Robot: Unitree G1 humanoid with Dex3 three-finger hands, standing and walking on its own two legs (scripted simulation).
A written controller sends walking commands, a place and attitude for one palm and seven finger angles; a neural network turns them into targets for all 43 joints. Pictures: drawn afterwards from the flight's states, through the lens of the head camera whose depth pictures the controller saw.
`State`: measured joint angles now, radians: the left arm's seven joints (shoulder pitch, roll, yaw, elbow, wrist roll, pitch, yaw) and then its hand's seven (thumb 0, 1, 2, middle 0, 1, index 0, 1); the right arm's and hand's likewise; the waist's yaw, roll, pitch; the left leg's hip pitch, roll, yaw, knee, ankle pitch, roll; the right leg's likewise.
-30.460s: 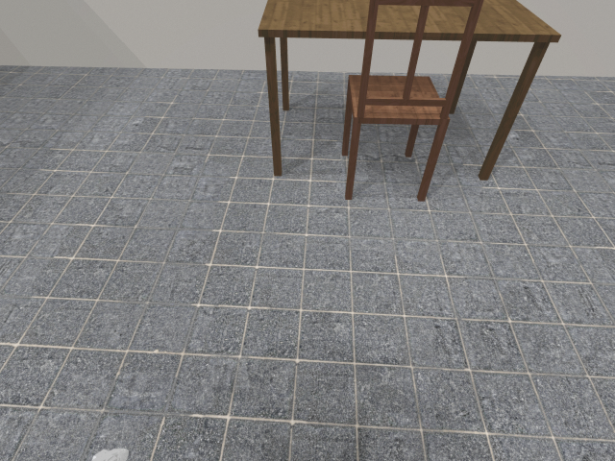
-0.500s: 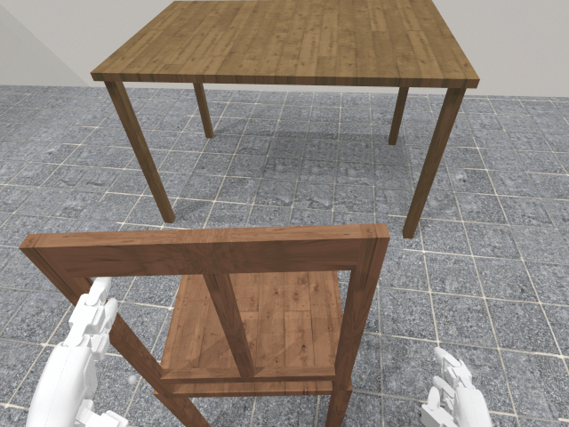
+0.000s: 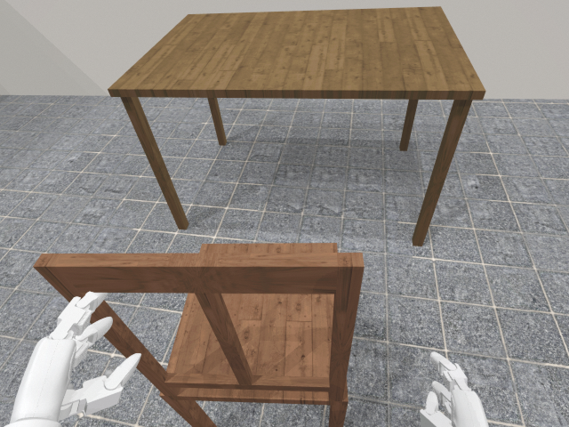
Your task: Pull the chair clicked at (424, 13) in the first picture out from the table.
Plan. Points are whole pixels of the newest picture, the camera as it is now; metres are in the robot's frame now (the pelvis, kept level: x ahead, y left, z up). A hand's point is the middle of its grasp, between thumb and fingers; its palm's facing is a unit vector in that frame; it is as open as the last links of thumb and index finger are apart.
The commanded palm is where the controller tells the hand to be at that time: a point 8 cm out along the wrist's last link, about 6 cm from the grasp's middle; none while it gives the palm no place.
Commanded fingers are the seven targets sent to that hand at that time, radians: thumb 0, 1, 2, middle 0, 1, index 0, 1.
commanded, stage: draw the hand back to the body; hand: left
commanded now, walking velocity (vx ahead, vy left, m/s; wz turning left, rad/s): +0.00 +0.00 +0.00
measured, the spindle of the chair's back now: (230, 343) +0.25 +0.13 -0.05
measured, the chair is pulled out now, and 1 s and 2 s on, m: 0.64 0.64 0.64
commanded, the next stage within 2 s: step back with the hand held close in 0.48 s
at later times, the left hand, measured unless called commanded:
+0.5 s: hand (90, 366) +0.16 +0.25 +0.08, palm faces +0.23 -0.80 -0.56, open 6.3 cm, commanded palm +0.14 +0.31 +0.18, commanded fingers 0.00 0.90 0.90 -0.20 -0.30 -0.20 -0.30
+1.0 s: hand (62, 368) +0.15 +0.27 +0.10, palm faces +0.18 -0.78 -0.60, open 6.5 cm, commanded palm +0.11 +0.31 +0.18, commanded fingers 0.00 0.90 0.90 -0.20 -0.30 -0.20 -0.30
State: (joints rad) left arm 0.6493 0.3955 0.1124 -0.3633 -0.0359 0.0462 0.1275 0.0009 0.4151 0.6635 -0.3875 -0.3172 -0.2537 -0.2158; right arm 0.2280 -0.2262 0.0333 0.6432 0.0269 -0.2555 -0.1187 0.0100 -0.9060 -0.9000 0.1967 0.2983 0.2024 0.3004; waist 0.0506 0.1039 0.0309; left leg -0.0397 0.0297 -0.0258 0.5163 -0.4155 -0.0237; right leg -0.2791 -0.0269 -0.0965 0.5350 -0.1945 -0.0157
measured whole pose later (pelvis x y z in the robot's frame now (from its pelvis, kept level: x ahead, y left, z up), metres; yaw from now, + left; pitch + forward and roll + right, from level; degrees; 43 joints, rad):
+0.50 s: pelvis +0.01 +0.00 +0.00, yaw +0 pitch -4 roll -1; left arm 0.61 0.42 0.15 -0.35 -0.01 0.06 0.11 0.01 0.89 0.90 -0.37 -0.39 -0.46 -0.37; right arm 0.19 -0.24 0.03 0.70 0.02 -0.29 -0.11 0.01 -0.91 -0.90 0.20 0.30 0.20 0.30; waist 0.08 0.11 0.06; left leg 0.00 0.02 -0.03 0.46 -0.39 -0.02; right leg -0.24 -0.03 -0.10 0.49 -0.18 -0.01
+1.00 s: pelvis -0.03 +0.01 +0.00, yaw +0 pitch -3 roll +2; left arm 0.65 0.51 0.30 -0.49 -0.04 0.01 0.12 0.01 0.90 0.90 -0.24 -0.32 -0.41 -0.37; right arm 0.18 -0.22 -0.01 0.58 0.03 -0.15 -0.10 0.01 -0.91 -0.90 0.20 0.30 0.20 0.30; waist 0.03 -0.01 0.16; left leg -0.10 -0.04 0.00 0.50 -0.35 0.00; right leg -0.35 -0.09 -0.06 0.53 -0.13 0.01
